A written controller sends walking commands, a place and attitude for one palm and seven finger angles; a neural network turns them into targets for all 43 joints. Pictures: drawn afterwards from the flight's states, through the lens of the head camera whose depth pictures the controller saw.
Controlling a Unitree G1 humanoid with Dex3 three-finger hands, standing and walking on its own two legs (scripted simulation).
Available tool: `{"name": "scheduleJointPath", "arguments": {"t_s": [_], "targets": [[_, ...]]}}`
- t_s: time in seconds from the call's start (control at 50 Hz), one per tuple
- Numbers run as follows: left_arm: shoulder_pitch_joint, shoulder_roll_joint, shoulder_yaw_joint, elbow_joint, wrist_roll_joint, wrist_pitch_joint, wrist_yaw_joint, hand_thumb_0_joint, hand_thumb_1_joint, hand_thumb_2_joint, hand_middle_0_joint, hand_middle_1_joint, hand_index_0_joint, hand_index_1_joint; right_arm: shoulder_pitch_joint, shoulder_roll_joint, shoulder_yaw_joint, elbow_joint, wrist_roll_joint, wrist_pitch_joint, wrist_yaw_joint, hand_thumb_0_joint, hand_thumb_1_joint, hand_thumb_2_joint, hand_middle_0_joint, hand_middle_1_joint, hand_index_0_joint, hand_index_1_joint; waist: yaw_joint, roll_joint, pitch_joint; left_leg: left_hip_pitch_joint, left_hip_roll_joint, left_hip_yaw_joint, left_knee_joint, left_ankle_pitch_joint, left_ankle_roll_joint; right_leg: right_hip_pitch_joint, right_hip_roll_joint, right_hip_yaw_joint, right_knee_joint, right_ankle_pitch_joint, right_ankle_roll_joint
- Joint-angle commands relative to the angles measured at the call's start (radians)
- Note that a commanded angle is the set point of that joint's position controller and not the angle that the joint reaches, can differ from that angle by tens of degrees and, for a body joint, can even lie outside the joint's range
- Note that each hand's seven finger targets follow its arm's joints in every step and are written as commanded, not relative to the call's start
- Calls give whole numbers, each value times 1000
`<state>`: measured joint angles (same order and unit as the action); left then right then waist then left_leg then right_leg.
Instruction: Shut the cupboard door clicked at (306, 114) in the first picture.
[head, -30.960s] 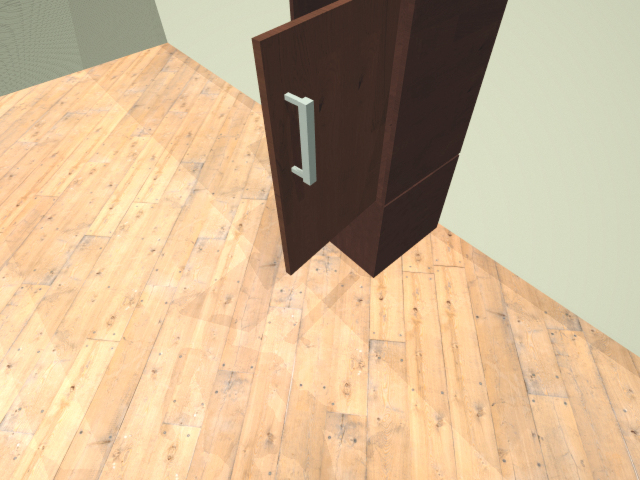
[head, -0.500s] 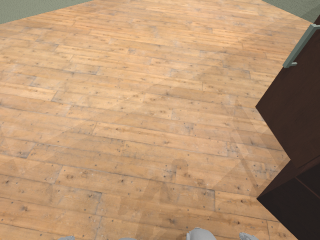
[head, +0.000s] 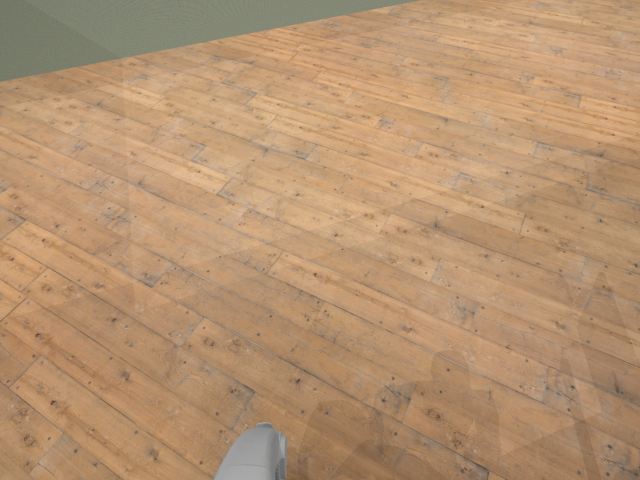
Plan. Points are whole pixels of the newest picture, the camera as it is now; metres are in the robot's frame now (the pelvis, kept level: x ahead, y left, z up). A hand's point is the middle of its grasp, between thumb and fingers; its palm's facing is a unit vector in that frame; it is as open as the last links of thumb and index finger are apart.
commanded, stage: walk to a spot facing it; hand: left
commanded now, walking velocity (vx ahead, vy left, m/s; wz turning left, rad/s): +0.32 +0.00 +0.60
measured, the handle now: out of the picture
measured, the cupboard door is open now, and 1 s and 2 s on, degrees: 64 64 64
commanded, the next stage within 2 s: turn to face it in 0.66 s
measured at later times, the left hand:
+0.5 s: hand (162, 399) +0.25 +0.27 -0.16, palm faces +0.25 -0.95 -0.18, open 7.4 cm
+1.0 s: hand (197, 323) +0.38 +0.25 -0.17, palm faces +0.34 -0.91 -0.23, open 7.1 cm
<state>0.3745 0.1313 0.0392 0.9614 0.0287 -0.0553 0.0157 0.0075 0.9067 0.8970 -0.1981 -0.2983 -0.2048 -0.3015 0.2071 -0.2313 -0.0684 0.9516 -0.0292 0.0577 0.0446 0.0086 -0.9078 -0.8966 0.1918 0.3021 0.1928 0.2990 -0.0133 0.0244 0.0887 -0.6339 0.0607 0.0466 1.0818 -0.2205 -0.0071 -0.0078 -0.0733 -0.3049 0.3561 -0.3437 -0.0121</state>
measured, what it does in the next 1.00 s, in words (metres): walks ahead, turning left: left foot, then right foot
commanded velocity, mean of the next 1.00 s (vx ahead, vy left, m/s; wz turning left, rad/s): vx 0.23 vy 0.00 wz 0.14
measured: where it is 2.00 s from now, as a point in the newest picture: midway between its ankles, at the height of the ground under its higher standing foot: (313, 385)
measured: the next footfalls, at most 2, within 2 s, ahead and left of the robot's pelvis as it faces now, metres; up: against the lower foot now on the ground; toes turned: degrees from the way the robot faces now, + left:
left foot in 0.20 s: +0.19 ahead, +0.12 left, +0.00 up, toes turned +14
right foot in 0.74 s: +0.46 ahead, -0.03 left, +0.00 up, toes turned +12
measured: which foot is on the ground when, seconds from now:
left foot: up 0.00-0.18, down 0.20-0.74, up 0.76-1.00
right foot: down 0.00-0.20, up 0.22-0.72, down 0.74-1.00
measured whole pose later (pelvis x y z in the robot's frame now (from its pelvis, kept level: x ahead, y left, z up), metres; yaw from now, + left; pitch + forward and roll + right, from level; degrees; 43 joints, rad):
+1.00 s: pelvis +0.38 +0.05 +0.00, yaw +18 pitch +0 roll +0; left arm 0.23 0.17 0.06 0.97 0.02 -0.03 0.03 -0.01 0.95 0.90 -0.20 -0.30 -0.21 -0.30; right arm 0.23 -0.18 -0.04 0.99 -0.02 0.00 -0.02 0.01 -0.91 -0.90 0.19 0.30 0.19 0.30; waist -0.01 0.01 0.08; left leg -0.47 0.07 0.03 0.88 -0.34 -0.02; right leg -0.21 -0.01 -0.11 0.43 -0.22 -0.04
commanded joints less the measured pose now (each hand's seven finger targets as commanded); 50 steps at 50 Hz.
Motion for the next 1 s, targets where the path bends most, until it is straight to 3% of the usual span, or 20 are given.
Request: {"name": "scheduleJointPath", "arguments": {"t_s": [0.0, 0.1, 0.14, 0.16, 0.18, 0.2, 0.22, 0.28, 0.32, 0.48, 0.62, 0.64, 0.68, 0.7, 0.72, 0.74, 0.8, 0.86, 0.9, 0.98], "targets": [[136, 173, 38, -9, 3, -23, 12, 0, 900, 900, -200, -300, -200, -300, -209, -7, 16, -144, 1, -41, 18, 0, -900, -900, 200, 300, 200, 300, 63, -173, 21, -142, 1, 61, -163, -21, 21, 154, -274, 91, -72, 697, -53], [95, 243, 53, -9, 0, -24, 7, 0, 900, 900, -200, -300, -200, -300, -104, -30, 14, -130, -2, -63, 7, 0, -900, -900, 200, 300, 200, 300, -7, -176, -61, 176, -103, 168, -375, -137, 98, 125, -304, 19, 152, 1077, -59], [49, 262, 48, -24, -15, -21, -3, 0, 900, 900, -200, -300, -200, -300, 131, -107, -12, -81, -11, -68, -5, 0, -900, -900, 200, 300, 200, 300, -141, -108, -187, 601, -115, 125, -499, -20, 140, -127, -260, -35, 511, 872, -18], [51, 214, 46, -61, -22, -18, -19, 0, 900, 900, -200, -300, -200, -300, 257, -229, -41, -57, -21, -75, -18, 0, -900, -900, 200, 300, 200, 300, -182, 109, -301, 864, 153, -281, -567, 44, 250, -425, -124, -15, 855, 237, 41], [-48, 184, 34, -126, -23, -11, -25, 0, 900, 900, -200, -300, -200, -300, 297, -317, -58, -45, -1, -76, -34, 0, -900, -900, 200, 300, 200, 300, -184, 166, -325, 946, 349, -627, -702, 190, 353, -680, -23, 130, 1067, -236, 57], [-130, 205, 36, -159, -21, 0, -16, 0, 900, 900, -200, -300, -200, -300, 264, -305, -55, -41, 11, -72, -43, 0, -900, -900, 200, 300, 200, 300, -160, -1, -246, 868, 385, -619, -750, 170, 359, -733, -57, 248, 1131, -188, 43], [-161, 195, 40, -172, -15, -1, -15, 0, 900, 900, -200, -300, -200, -300, 198, -256, -39, -66, 11, -83, -45, 0, -900, -900, 200, 300, 200, 300, -121, -89, -157, 683, 355, -517, -785, 54, 307, -708, -91, 258, 1098, -116, 39], [-32, 142, 47, -83, 8, 35, -25, 0, 900, 900, -200, -300, -200, -300, -3, -143, 2, -108, 3, -104, -55, 0, -900, -900, 200, 300, 200, 300, 0, 57, -14, 336, 189, -302, -866, -115, 186, -562, -121, 300, 913, 18, 52], [-5, 132, 47, -66, 10, 43, -32, 0, 900, 900, -200, -300, -200, -300, 14, -124, 6, -85, 7, -116, -57, 0, -900, -900, 200, 300, 200, 300, 21, 91, -33, 352, 136, -247, -880, -58, 176, -552, -96, 288, 852, 94, 63], [-244, 138, 42, -136, 2, 43, -43, 0, 900, 900, -200, -300, -200, -300, 158, -86, 3, -10, 15, -127, -61, 0, -900, -900, 200, 300, 200, 300, -13, 21, -1, 515, 122, -237, -930, 76, 202, -674, -71, 293, 578, 279, 84], [-390, 136, 27, -186, -3, 19, -41, 0, 900, 900, -200, -300, -200, -300, 277, -73, 3, 57, 4, -127, -71, 0, -900, -900, 200, 300, 200, 300, -55, 75, -3, 665, 129, -228, -785, 502, 194, -591, 7, 253, 297, 204, 40], [-384, 138, 26, -188, -4, 16, -39, 0, 900, 900, -200, -300, -200, -300, 280, -72, 4, 59, 4, -125, -74, 0, -900, -900, 200, 300, 200, 300, -50, 72, -20, 672, 126, -233, -750, 582, 184, -541, 24, 248, 261, 182, 29], [-234, 165, 35, -154, -6, 5, -31, 0, 900, 900, -200, -300, -200, -300, 244, -84, 1, 58, 14, -123, -77, 0, -900, -900, 200, 300, 200, 300, 30, 50, -96, 617, 102, -221, -598, 715, 138, -285, 57, 243, 145, 232, 10], [-85, 202, 51, -113, -4, -3, -23, 0, 900, 900, -200, -300, -200, -300, 210, -86, -2, 47, 27, -129, -73, 0, -900, -900, 200, 300, 200, 300, 100, 14, -184, 456, 65, -195, -431, 650, 105, 4, 1, 298, 109, 361, -13], [58, 308, 76, -77, 9, -12, -6, 0, 900, 900, -200, -300, -200, -300, 233, -42, -3, 23, 39, -137, -64, 0, -900, -900, 200, 300, 200, 300, 140, -206, -305, 180, -80, -100, -131, 250, 48, 318, -260, 554, 105, 608, -108], [114, 327, 75, -53, -2, -8, -6, 0, 900, 900, -200, -300, -200, -300, 297, -36, -2, 23, 38, -132, -73, 0, -900, -900, 200, 300, 200, 300, 113, -262, -403, 108, -152, -55, 147, -394, 21, 352, -462, 693, 73, 823, -205], [-40, 183, 39, -59, -11, -7, 10, 0, 900, 900, -200, -300, -200, -300, 205, 1, 9, 39, 23, -110, -68, 0, -900, -900, 200, 300, 200, 300, 56, -110, -203, 59, -30, -116, 209, -241, 18, 80, -320, 499, 39, 884, -191], [-136, 126, 17, -63, -10, -7, 11, 0, 900, 900, -200, -300, -200, -300, 222, 64, 29, 48, 11, -74, -57, 0, -900, -900, 200, 300, 200, 300, -21, -136, -95, 187, 8, -46, -19, -157, -4, -183, -208, 320, -32, 833, -140], [-131, 117, 11, -43, -9, -3, 7, 0, 900, 900, -200, -300, -200, -300, 214, 72, 34, 49, 9, -60, -56, 0, -900, -900, 200, 300, 200, 300, -30, -200, -79, 242, -1, 10, -155, -124, -21, -227, -158, 297, -39, 852, -139], [-104, 171, 40, -31, -7, 17, 4, 0, 900, 900, -200, -300, -200, -300, 108, 47, 28, 8, 11, -52, -60, 0, -900, -900, 200, 300, 200, 300, -6, -167, -102, 270, -22, 30, -306, -80, -39, -204, -152, 394, -9, 749, -159]]}}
